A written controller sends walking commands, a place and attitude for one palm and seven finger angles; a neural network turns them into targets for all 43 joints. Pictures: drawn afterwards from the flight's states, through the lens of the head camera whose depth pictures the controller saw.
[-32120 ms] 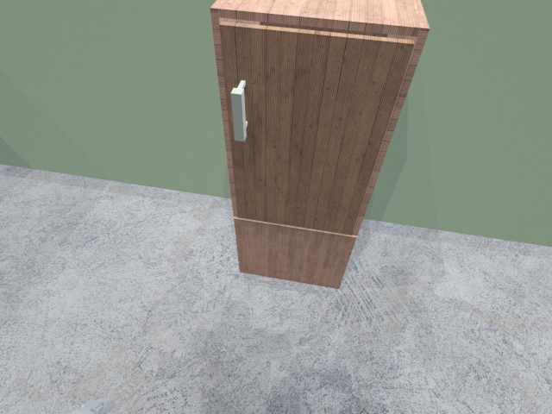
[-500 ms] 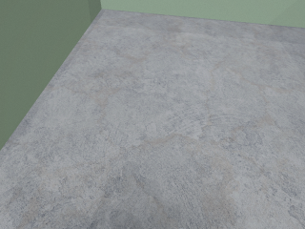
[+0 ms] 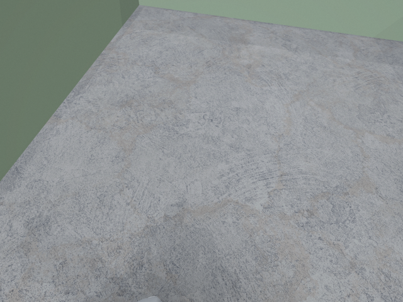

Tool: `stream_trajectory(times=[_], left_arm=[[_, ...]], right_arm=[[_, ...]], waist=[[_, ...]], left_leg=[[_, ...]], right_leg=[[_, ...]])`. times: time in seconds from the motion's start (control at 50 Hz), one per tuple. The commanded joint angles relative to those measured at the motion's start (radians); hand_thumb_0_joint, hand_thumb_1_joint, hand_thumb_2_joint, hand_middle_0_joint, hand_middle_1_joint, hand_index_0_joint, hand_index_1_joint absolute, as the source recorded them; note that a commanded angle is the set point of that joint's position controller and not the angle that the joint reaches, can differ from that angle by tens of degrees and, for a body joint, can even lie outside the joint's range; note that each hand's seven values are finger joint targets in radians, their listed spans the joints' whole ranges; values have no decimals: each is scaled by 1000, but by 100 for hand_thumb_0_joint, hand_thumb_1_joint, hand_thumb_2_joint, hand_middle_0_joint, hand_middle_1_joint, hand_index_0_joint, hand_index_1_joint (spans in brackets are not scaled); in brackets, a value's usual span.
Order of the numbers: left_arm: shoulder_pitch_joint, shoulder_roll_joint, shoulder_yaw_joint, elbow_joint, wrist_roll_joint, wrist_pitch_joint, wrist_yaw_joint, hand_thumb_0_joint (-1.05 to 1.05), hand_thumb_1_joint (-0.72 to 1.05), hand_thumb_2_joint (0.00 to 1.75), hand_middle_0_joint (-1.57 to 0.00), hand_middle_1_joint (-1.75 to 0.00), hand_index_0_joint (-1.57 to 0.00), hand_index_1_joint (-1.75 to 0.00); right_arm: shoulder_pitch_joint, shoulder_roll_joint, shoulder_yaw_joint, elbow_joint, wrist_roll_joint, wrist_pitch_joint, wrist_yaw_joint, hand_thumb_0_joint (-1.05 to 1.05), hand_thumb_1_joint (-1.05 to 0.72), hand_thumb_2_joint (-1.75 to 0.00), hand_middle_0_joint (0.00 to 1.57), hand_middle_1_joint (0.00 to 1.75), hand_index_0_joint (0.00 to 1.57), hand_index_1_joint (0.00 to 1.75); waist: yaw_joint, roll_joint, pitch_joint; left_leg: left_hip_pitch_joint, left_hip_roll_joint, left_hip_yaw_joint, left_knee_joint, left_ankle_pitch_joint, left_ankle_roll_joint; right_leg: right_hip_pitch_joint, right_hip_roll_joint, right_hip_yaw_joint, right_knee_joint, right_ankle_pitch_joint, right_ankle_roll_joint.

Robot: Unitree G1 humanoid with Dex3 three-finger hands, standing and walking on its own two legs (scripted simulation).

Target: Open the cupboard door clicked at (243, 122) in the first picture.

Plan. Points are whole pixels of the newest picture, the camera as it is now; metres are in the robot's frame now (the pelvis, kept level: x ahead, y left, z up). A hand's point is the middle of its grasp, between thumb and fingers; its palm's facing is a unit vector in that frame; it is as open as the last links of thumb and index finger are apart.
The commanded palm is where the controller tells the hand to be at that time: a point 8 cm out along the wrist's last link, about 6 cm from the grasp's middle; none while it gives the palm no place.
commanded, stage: turn to face it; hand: left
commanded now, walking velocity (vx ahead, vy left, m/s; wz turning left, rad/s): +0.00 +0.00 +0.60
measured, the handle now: out of the picture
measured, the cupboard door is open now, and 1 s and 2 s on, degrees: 43 43 43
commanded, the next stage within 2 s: none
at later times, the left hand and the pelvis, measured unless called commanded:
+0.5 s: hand out of the picture +0.08 +0.16 -0.15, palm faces +0.29 -0.92 -0.27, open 7.4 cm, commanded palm none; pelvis +0.07 -0.06 +0.01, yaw +17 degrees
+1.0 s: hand out of the picture +0.09 +0.16 -0.15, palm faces +0.54 -0.78 -0.30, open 7.4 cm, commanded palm none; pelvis +0.12 -0.08 -0.01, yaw +35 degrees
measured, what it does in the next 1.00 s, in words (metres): walks ahead, turning left: left foot, then right foot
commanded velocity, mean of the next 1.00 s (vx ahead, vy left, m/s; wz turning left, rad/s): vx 0.00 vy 0.00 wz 0.60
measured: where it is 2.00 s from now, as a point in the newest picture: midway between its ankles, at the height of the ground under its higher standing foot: outside the picture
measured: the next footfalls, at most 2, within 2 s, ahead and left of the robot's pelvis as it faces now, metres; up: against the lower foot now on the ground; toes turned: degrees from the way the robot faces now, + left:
left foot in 0.02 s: +0.10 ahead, +0.11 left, +0.00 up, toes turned +8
right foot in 0.32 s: +0.11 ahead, -0.17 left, +0.00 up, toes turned +8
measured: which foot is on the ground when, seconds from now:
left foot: up 0.00-0.00, down 0.02-0.32, up 0.34-0.62, down 0.64-0.96, up 0.98-1.00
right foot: down 0.00-0.02, up 0.04-0.30, down 0.32-0.64, up 0.66-0.94, down 0.96-1.00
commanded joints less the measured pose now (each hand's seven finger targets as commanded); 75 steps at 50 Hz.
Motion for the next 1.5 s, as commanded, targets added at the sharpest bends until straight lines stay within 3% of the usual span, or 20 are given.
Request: stream_trajectory(times=[0.0, 0.04, 0.26, 0.3, 0.32, 0.38, 0.56, 0.6, 0.62, 0.64, 0.72, 0.9, 0.94, 1.06, 1.22, 1.24, 1.28, 1.3, 1.34, 1.48], left_arm=[[56, 66, 17, -89, -15, 19, 10, 0, 90, 90, -20, -30, -20, -30], [-33, 89, 25, -127, 4, 34, 12, 0, 90, 90, -20, -30, -20, -30], [115, 109, 36, -112, 5, 38, 4, 0, 90, 90, -20, -30, -20, -30], [147, 274, 69, -127, 28, 24, 18, 0, 90, 90, -20, -30, -20, -30], [128, 277, 59, -140, 19, 23, 21, 0, 90, 90, -20, -30, -20, -30], [21, 190, 38, -168, 16, 22, 23, 0, 90, 90, -20, -30, -20, -30], [112, 246, 51, -143, 13, 16, 14, 0, 90, 90, -20, -30, -20, -30], [81, 211, 46, -173, -1, 21, 6, 0, 90, 90, -20, -30, -20, -30], [51, 137, 23, -213, -8, 25, 0, 0, 90, 90, -20, -30, -20, -30], [6, 166, 24, -230, 2, 44, 10, 0, 90, 90, -20, -30, -20, -30], [-6, 155, 34, -201, 7, 61, 5, 0, 90, 90, -20, -30, -20, -30], [121, 149, 39, -182, 3, 41, 2, 0, 90, 90, -20, -30, -20, -30], [141, 312, 67, -190, 25, 27, 17, 0, 90, 90, -20, -30, -20, -30], [16, 185, 30, -221, 15, 25, 23, 0, 90, 90, -20, -30, -20, -30], [88, 246, 54, -180, 9, 24, 13, 0, 90, 90, -20, -30, -20, -30], [63, 236, 53, -187, 2, 27, 9, 0, 90, 90, -20, -30, -20, -30], [2, 122, 22, -256, -5, 41, 3, 0, 90, 90, -20, -30, -20, -30], [-51, 157, 26, -268, 4, 54, 8, 0, 90, 90, -20, -30, -20, -30], [-47, 143, 36, -238, 11, 59, 8, 0, 90, 90, -20, -30, -20, -30], [-4, 125, 30, -207, 4, 61, -5, 0, 90, 90, -20, -30, -20, -30]], right_arm=[[189, -261, -51, -39, -12, -12, -16, 0, -90, -90, 20, 30, 20, 30], [136, -259, -59, -61, -13, -2, -29, 0, -90, -90, 20, 30, 20, 30], [-111, -265, -81, -167, -1, 20, -20, 0, -90, -90, 20, 30, 20, 30], [-140, -148, -66, -220, 8, 23, -5, 0, -90, -90, 20, 30, 20, 30], [-166, -197, -73, -224, 3, 25, 2, 0, -90, -90, 20, 30, 20, 30], [-152, -164, -68, -194, 2, 45, 16, 0, -90, -90, 20, 30, 20, 30], [-165, -155, -37, -214, 10, 26, 26, 0, -90, -90, 20, 30, 20, 30], [-15, -272, -67, -184, -3, 14, 18, 0, -90, -90, 20, 30, 20, 30], [60, -385, -96, -178, -3, 10, 8, 0, -90, -90, 20, 30, 20, 30], [93, -399, -95, -157, 3, 22, 0, 0, -90, -90, 20, 30, 20, 30], [-90, -306, -69, -207, -4, 14, -20, 0, -90, -90, 20, 30, 20, 30], [-168, -289, -85, -230, 1, 28, -11, 0, -90, -90, 20, 30, 20, 30], [-168, -173, -69, -264, 12, 27, 1, 0, -90, -90, 20, 30, 20, 30], [-151, -161, -60, -214, 8, 49, 27, 0, -90, -90, 20, 30, 20, 30], [-126, -160, -42, -212, 11, 28, 26, 0, -90, -90, 20, 30, 20, 30], [-63, -194, -52, -196, 8, 24, 24, 0, -90, -90, 20, 30, 20, 30], [65, -383, -101, -182, -3, 20, 7, 0, -90, -90, 20, 30, 20, 30], [92, -385, -101, -160, -6, 25, -1, 0, -90, -90, 20, 30, 20, 30], [-27, -329, -87, -195, -8, 16, -11, 0, -90, -90, 20, 30, 20, 30], [-90, -304, -79, -203, -10, 17, -15, 0, -90, -90, 20, 30, 20, 30]], waist=[[-43, 403, -173], [-33, 213, -114], [71, 156, -137], [100, -321, -90], [102, -278, -73], [28, -191, -38], [45, -137, -131], [-41, 84, -218], [-79, 370, -251], [-82, 259, -270], [3, 251, -92], [82, 158, -129], [108, -323, -99], [33, -208, -64], [39, -145, -124], [-3, -71, -144], [-76, 380, -197], [-80, 244, -189], [-27, 270, -122], [14, 197, -113]], left_leg=[[334, 363, -537, -247, 699, 249], [231, 340, -531, -291, 354, 272], [22, 100, -335, -168, 116, 122], [-255, -128, -102, 229, -335, -16], [-229, -73, -155, 460, -416, -1], [-223, -23, -140, 584, -271, -19], [59, -83, 11, -38, -103, -2], [388, 66, -175, -183, 265, 70], [505, 352, -570, -212, 719, 244], [498, 387, -553, -194, 747, 311], [211, 201, -395, -256, 349, 206], [9, 71, -374, -128, 129, 121], [-236, -150, -135, 314, -383, -11], [-172, -32, -109, 487, -251, -32], [100, -74, -7, -67, -81, -4], [234, -54, -38, -165, 51, 12], [436, 358, -590, -260, 602, 256], [398, 374, -559, -245, 518, 302], [239, 244, -477, -287, 176, 237], [167, 145, -406, -277, 133, 185]], right_leg=[[-289, -3, 88, 434, -337, 87], [-350, -10, 222, 590, -279, 70], [25, 54, 180, -32, 78, 81], [139, -365, 621, -313, 119, -66], [28, -439, 622, -299, 212, -138], [4, -282, 375, -210, 389, -103], [155, -254, 145, 39, 795, -39], [-105, -189, 71, 317, 457, 52], [-376, -40, 91, 560, -297, 123], [-412, -43, 233, 652, -338, 103], [-369, -40, 264, 626, -127, 103], [56, 48, 196, -43, 87, 83], [134, -395, 661, -311, 117, -80], [60, -246, 264, -180, 497, -83], [109, -266, 152, 21, 656, -33], [10, -254, 115, 113, 550, 6], [-401, -42, 109, 524, -347, 122], [-417, -53, 228, 623, -319, 101], [-403, -54, 246, 623, -182, 93], [-231, 19, 220, 328, -108, 89]])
